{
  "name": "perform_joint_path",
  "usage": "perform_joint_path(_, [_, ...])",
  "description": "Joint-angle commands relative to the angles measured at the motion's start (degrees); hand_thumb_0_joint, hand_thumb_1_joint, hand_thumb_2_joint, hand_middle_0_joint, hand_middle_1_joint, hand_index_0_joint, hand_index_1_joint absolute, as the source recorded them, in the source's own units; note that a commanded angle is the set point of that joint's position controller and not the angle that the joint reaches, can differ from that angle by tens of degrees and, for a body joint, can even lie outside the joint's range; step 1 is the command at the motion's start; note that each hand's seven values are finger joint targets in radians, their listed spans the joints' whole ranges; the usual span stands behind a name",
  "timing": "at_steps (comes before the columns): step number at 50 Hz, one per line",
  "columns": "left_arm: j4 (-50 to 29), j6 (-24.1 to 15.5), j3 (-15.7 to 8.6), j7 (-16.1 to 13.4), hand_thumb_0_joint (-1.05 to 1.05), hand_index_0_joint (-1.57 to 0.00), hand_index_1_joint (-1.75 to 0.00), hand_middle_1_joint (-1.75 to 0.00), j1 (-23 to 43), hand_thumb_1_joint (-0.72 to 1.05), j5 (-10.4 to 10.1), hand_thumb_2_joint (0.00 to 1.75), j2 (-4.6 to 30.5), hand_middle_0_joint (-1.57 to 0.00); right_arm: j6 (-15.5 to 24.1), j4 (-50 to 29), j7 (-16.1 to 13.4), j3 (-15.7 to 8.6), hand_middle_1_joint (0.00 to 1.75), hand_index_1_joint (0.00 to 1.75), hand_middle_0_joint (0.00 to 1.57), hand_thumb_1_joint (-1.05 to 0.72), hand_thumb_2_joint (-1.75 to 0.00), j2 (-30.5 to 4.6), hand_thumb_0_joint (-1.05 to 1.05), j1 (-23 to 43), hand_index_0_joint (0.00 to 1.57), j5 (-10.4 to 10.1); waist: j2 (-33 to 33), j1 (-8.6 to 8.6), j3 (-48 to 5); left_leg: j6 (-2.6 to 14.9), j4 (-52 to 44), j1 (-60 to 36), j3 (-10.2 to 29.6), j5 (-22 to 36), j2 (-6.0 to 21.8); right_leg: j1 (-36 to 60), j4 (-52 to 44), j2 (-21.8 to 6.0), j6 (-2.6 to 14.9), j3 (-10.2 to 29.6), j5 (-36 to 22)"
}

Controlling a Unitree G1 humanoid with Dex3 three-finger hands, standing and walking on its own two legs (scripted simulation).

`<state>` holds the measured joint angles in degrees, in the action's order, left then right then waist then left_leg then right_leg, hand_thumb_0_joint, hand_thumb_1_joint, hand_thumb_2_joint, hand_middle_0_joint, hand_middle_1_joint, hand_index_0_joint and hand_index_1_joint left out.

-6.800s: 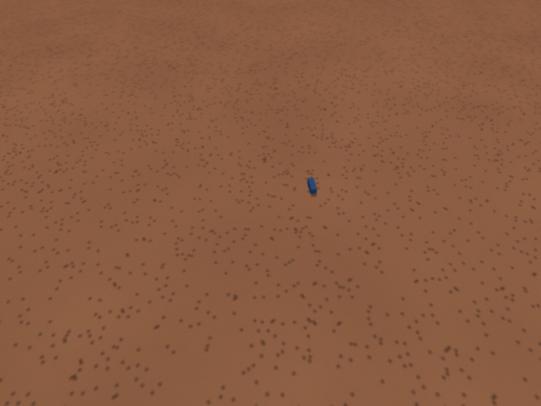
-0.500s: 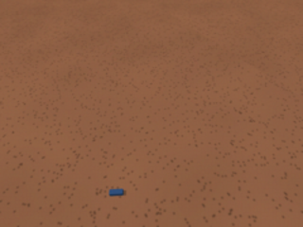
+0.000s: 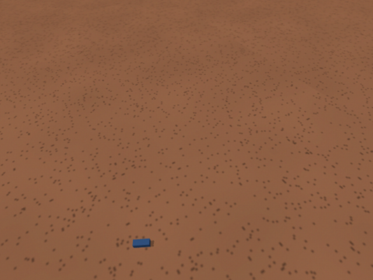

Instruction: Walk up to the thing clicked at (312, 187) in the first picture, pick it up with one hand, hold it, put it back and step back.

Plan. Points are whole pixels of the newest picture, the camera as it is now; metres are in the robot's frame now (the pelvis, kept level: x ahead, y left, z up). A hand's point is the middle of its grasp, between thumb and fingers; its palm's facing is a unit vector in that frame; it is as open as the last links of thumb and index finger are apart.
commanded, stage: stand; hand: left
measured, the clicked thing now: (141, 243) +0.44 +0.27 -0.77
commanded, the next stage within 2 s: none
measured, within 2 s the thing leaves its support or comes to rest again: neither
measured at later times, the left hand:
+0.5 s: hand out of the picture +0.07 +0.25 -0.15, palm faces -0.03 -0.94 -0.35, open 7.4 cm
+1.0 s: hand out of the picture +0.07 +0.25 -0.16, palm faces -0.04 -0.94 -0.35, open 7.4 cm
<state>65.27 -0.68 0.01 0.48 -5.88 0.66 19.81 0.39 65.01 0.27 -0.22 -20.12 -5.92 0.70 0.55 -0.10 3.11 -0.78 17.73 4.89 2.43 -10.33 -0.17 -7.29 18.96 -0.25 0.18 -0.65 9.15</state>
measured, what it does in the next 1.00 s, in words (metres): stands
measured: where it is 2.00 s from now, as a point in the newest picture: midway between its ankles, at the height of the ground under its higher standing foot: outside the picture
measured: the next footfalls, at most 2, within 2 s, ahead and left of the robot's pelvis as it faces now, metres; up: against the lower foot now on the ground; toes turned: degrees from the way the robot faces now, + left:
none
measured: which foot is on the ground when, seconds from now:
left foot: down 0.00-1.00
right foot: down 0.00-1.00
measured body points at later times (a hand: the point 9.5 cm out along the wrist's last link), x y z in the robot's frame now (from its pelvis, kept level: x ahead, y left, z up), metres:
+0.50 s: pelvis +0.00 -0.01 +0.00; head +0.00 -0.01 +0.45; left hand +0.08 +0.30 -0.13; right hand +0.06 -0.31 -0.14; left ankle +0.00 +0.13 -0.75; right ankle +0.01 -0.12 -0.75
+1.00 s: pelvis +0.00 -0.01 +0.00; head +0.01 -0.01 +0.45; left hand +0.07 +0.30 -0.13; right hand +0.06 -0.31 -0.14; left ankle +0.00 +0.13 -0.75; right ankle +0.01 -0.12 -0.75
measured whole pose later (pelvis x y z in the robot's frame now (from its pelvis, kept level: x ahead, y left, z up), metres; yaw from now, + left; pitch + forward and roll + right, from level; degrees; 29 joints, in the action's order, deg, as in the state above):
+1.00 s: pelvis +0.00 -0.01 +0.00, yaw +0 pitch -3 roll +0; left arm 64.7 -0.5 0.5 0.5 -6.8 0.6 20.3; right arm 0.3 64.7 0.1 0.2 -20.2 -7.6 0.7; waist 0.4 -0.1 3.2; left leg -1.3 18.1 4.9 2.3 -10.8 0.6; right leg -7.2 19.0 0.5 0.8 -0.5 9.3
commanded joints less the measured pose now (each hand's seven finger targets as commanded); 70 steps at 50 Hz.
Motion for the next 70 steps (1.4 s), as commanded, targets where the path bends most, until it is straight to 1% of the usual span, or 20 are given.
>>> perform_joint_path(1, [-3.79, -1.48, -2.36, -0.96, 0.00, -0.20, -0.30, -0.30, 2.41, 0.90, -0.12, 0.90, 12.55, -0.20, 1.26, -3.60, -0.46, -2.08, 0.30, 0.30, 0.20, -0.90, -0.90, -12.01, 0.00, 2.62, 0.20, -0.29, -1.34, -0.09, -4.67, 1.48, -2.64, 1.01, 4.66, 6.22, 6.88, 1.75, -3.61, -7.10, 0.87, 6.14, -4.99])
perform_joint_path(7, [-4.03, -1.52, -2.37, -0.98, 0.00, -0.20, -0.30, -0.30, 2.48, 0.90, -0.27, 0.90, 12.91, -0.20, 1.31, -3.56, -0.64, -1.95, 0.30, 0.30, 0.20, -0.90, -0.90, -12.01, 0.00, 2.12, 0.20, -0.19, -0.37, -0.27, -5.86, 1.28, -2.33, 0.52, 4.29, 8.46, 7.07, 2.95, -2.72, -7.29, 1.22, 6.16, -8.63])
perform_joint_path(12, [-3.93, -1.35, -2.26, -0.99, 0.00, -0.20, -0.30, -0.30, 2.83, 0.90, -0.26, 0.90, 12.66, -0.20, 1.05, -3.46, -0.66, -1.85, 0.30, 0.30, 0.20, -0.90, -0.90, -11.89, 0.00, 1.51, 0.20, -0.16, -1.33, -0.39, -3.54, 1.29, -2.80, 2.17, 4.42, 5.38, 6.83, 1.86, -3.48, -6.87, 1.04, 6.09, -5.16])
perform_joint_path(17, [-3.90, -1.44, -2.26, -0.96, 0.00, -0.20, -0.30, -0.30, 2.28, 0.90, -0.18, 0.90, 12.82, -0.20, 1.05, -3.61, -0.60, -1.81, 0.30, 0.30, 0.20, -0.90, -0.90, -11.87, 0.00, 1.62, 0.20, -0.21, -0.84, -0.02, -3.78, 1.42, -2.72, 2.06, 4.48, 5.01, 6.85, 2.03, -3.73, -7.00, 1.10, 6.27, -4.73])
perform_joint_path(21, [-3.98, -1.29, -2.35, -0.82, 0.00, -0.20, -0.30, -0.30, 2.43, 0.90, -0.33, 0.90, 12.94, -0.20, 1.16, -3.47, -0.57, -1.74, 0.30, 0.30, 0.20, -0.90, -0.90, -12.12, 0.00, 0.92, 0.20, -0.16, -0.26, -0.04, -2.54, 1.43, -3.38, 2.82, 4.65, 2.81, 6.83, 1.34, -4.02, -6.82, 1.27, 6.55, -1.95])
perform_joint_path(25, [-4.17, -1.33, -2.36, -0.78, 0.00, -0.20, -0.30, -0.30, 2.35, 0.90, -0.16, 0.90, 12.98, -0.20, 1.29, -3.64, -0.57, -1.84, 0.30, 0.30, 0.20, -0.90, -0.90, -12.22, 0.00, 1.37, 0.20, -0.16, -0.35, 0.17, -3.62, 1.57, -3.10, 2.38, 4.67, 3.81, 6.99, 2.08, -3.89, -6.83, 1.25, 6.56, -2.38])
perform_joint_path(31, [-4.18, -1.18, -2.42, -0.77, 0.00, -0.20, -0.30, -0.30, 2.05, 0.90, -0.09, 0.90, 13.30, -0.20, 1.17, -3.57, -0.55, -1.86, 0.30, 0.30, 0.20, -0.90, -0.90, -12.28, 0.00, 0.53, 0.20, -0.06, -0.84, 0.08, -2.64, 1.50, -3.23, 2.93, 4.51, 1.93, 6.73, 0.83, -4.42, -6.63, 1.24, 6.76, 1.05])
perform_joint_path(35, [-4.39, -1.20, -2.29, -0.70, 0.00, -0.20, -0.30, -0.30, 2.07, 0.90, -0.12, 0.90, 13.07, -0.20, 1.21, -3.47, -0.60, -1.89, 0.30, 0.30, 0.20, -0.90, -0.90, -12.57, 0.00, 0.33, 0.20, -0.11, -0.66, 0.07, -3.31, 1.57, -2.78, 2.50, 4.51, 2.64, 6.80, 0.81, -4.36, -6.63, 1.30, 7.00, 0.11])
perform_joint_path(37, [-4.35, -1.20, -2.29, -0.74, 0.00, -0.20, -0.30, -0.30, 2.22, 0.90, -0.13, 0.90, 13.41, -0.20, 1.11, -3.48, -0.55, -1.77, 0.30, 0.30, 0.20, -0.90, -0.90, -12.03, 0.00, -0.07, 0.20, 0.02, -1.07, -0.11, -2.88, 1.57, -2.90, 3.02, 4.40, 1.86, 6.67, 0.62, -4.48, -6.75, 1.37, 7.24, 1.93])
perform_joint_path(42, [-4.39, -1.22, -2.12, -0.78, 0.00, -0.20, -0.30, -0.30, 1.51, 0.90, -0.13, 0.90, 12.83, -0.20, 1.19, -3.56, -0.64, -1.84, 0.30, 0.30, 0.20, -0.90, -0.90, -12.53, 0.00, 0.47, 0.20, -0.10, -0.27, 0.21, -3.92, 1.54, -2.56, 2.12, 4.49, 4.00, 6.95, 1.49, -3.64, -6.71, 1.43, 6.78, -2.21])
perform_joint_path(46, [-4.25, -1.47, -2.07, -0.92, 0.00, -0.20, -0.30, -0.30, 1.06, 0.90, -0.14, 0.90, 13.13, -0.20, 1.19, -3.65, -0.69, -1.71, 0.30, 0.30, 0.20, -0.90, -0.90, -12.47, 0.00, 0.18, 0.20, -0.17, -0.39, -0.04, -5.61, 1.62, -1.94, 0.53, 4.12, 7.86, 7.06, 2.73, -2.82, -6.96, 1.29, 6.39, -8.79])
perform_joint_path(50, [-4.24, -1.37, -1.99, -0.93, 0.00, -0.20, -0.30, -0.30, 1.35, 0.90, -0.38, 0.90, 12.99, -0.20, 1.19, -3.47, -0.79, -1.61, 0.30, 0.30, 0.20, -0.90, -0.90, -12.36, 0.00, 0.11, 0.20, -0.20, -0.44, -0.02, -5.18, 1.53, -2.04, 0.70, 4.09, 8.68, 7.33, 2.98, -2.69, -6.98, 1.28, 6.33, -9.14])
perform_joint_path(52, [-4.00, -1.24, -1.97, -0.97, 0.00, -0.20, -0.30, -0.30, 1.20, 0.90, -0.24, 0.90, 12.96, -0.20, 1.09, -3.44, -0.84, -1.59, 0.30, 0.30, 0.20, -0.90, -0.90, -12.27, 0.00, 0.31, 0.20, -0.17, -0.83, 0.04, -3.33, 1.53, -2.70, 1.53, 4.32, 6.25, 7.21, 1.56, -3.28, -6.71, 1.23, 6.38, -6.25])
perform_joint_path(56, [-4.29, -1.32, -2.07, -1.01, 0.00, -0.20, -0.30, -0.30, 1.64, 0.90, -0.13, 0.90, 12.97, -0.20, 1.14, -3.88, -0.80, -1.64, 0.30, 0.30, 0.20, -0.90, -0.90, -12.48, 0.00, 0.56, 0.20, -0.14, -0.13, -0.07, -4.91, 1.57, -2.39, 0.51, 3.98, 8.11, 7.41, 2.69, -2.73, -6.93, 1.26, 6.24, -8.65])
perform_joint_path(57, [-4.23, -1.22, -2.14, -0.99, 0.00, -0.20, -0.30, -0.30, 1.60, 0.90, -0.24, 0.90, 13.18, -0.20, 1.17, -3.74, -0.87, -1.58, 0.30, 0.30, 0.20, -0.90, -0.90, -12.26, 0.00, 0.33, 0.20, -0.14, -0.72, 0.02, -3.92, 1.39, -2.91, 0.99, 4.17, 7.03, 7.35, 1.89, -2.84, -6.70, 1.29, 6.29, -6.81])
perform_joint_path(59, [-4.22, -1.26, -2.10, -0.94, 0.00, -0.20, -0.30, -0.30, 1.75, 0.90, -0.30, 0.90, 13.06, -0.20, 1.24, -3.76, -0.84, -1.54, 0.30, 0.30, 0.20, -0.90, -0.90, -12.43, 0.00, 0.67, 0.20, -0.14, 0.37, 0.18, -4.06, 1.47, -2.91, 0.95, 4.14, 7.60, 7.44, 2.45, -2.83, -6.79, 1.31, 6.36, -7.35])
perform_joint_path(61, [-4.17, -1.24, -1.96, -0.94, 0.00, -0.20, -0.30, -0.30, 1.62, 0.90, -0.26, 0.90, 12.66, -0.20, 1.17, -3.78, -0.82, -1.63, 0.30, 0.30, 0.20, -0.90, -0.90, -12.53, 0.00, 0.59, 0.20, -0.16, -0.37, 0.17, -3.04, 1.57, -3.17, 1.90, 4.26, 6.10, 7.39, 1.97, -3.35, -6.72, 1.20, 6.39, -5.40])
perform_joint_path(65, [-4.22, -1.16, -2.18, -0.89, 0.00, -0.20, -0.30, -0.30, 2.33, 0.90, -0.21, 0.90, 12.95, -0.20, 1.26, -3.92, -0.89, -1.56, 0.30, 0.30, 0.20, -0.90, -0.90, -12.27, 0.00, 0.64, 0.20, -0.14, -0.29, 0.05, -3.70, 1.58, -3.42, 1.83, 4.14, 6.36, 7.34, 2.71, -2.92, -6.90, 1.32, 6.44, -6.86])
perform_joint_path(67, [-4.23, -1.33, -2.10, -0.92, 0.00, -0.20, -0.30, -0.30, 1.64, 0.90, -0.22, 0.90, 13.04, -0.20, 1.35, -4.08, -0.82, -1.71, 0.30, 0.30, 0.20, -0.90, -0.90, -12.49, 0.00, 0.98, 0.20, -0.19, -0.44, 0.23, -4.48, 1.62, -3.08, 0.69, 4.15, 8.27, 7.40, 2.97, -2.96, -6.93, 1.29, 6.24, -8.27])
perform_joint_path(70, [-4.34, -1.38, -2.10, -0.97, 0.00, -0.20, -0.30, -0.30, 1.90, 0.90, -0.17, 0.90, 13.18, -0.20, 1.28, -4.09, -0.86, -1.76, 0.30, 0.30, 0.20, -0.90, -0.90, -12.33, 0.00, 0.83, 0.20, -0.14, -1.15, 0.03, -4.86, 1.52, -2.78, -0.08, 3.95, 7.85, 7.45, 2.50, -3.03, -6.92, 1.23, 6.24, -7.52])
